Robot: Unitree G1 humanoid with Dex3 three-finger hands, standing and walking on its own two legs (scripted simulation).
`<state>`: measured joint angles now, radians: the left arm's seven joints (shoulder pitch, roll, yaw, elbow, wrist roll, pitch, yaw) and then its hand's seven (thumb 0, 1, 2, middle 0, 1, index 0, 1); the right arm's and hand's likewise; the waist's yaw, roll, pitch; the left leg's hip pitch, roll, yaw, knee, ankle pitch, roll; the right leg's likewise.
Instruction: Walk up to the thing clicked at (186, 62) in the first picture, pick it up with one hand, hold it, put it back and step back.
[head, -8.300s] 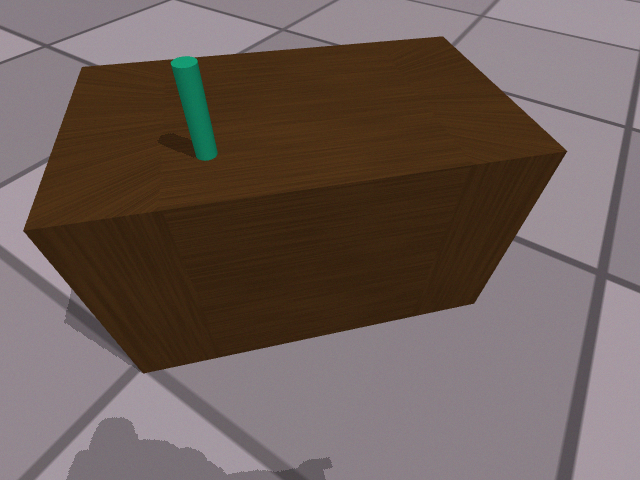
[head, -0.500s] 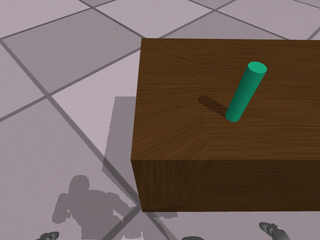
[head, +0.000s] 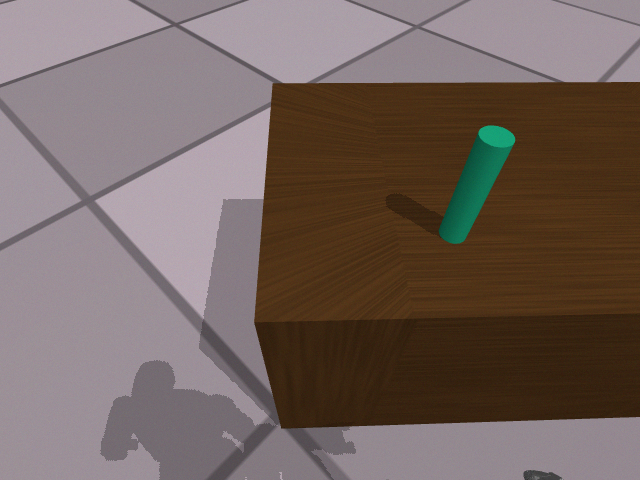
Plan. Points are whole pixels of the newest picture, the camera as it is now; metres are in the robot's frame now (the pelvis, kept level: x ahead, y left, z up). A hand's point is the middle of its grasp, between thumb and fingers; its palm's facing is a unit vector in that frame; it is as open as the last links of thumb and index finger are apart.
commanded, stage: walk up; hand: right
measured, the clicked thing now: (471, 191) +0.51 -0.25 +0.03
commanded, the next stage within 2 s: stand in 0.10 s
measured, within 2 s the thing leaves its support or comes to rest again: neither
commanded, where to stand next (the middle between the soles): +0.03 -0.01 m, yaw +2 degrees
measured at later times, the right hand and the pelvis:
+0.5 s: hand out of the picture +0.09 -0.24 -0.15, palm faces -0.04 +0.95 -0.32, open 7.4 cm; pelvis +0.02 +0.01 +0.01, yaw +2 degrees
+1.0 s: hand out of the picture +0.10 -0.24 -0.15, palm faces -0.06 +0.94 -0.33, open 7.4 cm; pelvis +0.02 +0.01 +0.01, yaw +3 degrees
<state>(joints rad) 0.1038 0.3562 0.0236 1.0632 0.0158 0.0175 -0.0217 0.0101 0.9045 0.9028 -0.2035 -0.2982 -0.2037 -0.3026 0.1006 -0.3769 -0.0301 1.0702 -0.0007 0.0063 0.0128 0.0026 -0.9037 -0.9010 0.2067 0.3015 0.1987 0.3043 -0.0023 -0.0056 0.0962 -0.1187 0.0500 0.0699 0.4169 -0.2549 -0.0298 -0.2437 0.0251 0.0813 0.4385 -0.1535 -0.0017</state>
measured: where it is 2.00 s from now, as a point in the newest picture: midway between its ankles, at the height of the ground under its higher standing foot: outside the picture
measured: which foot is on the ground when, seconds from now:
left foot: down 0.00-1.00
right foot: down 0.00-1.00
